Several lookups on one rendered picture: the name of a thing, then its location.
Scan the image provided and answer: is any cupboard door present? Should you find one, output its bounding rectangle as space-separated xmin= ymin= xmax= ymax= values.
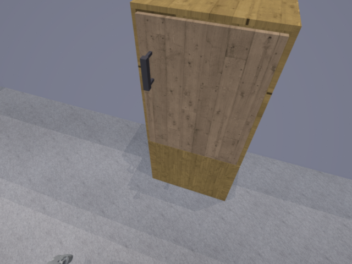
xmin=135 ymin=12 xmax=289 ymax=165

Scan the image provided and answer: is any handle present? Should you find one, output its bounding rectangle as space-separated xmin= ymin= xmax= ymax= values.
xmin=140 ymin=51 xmax=154 ymax=91

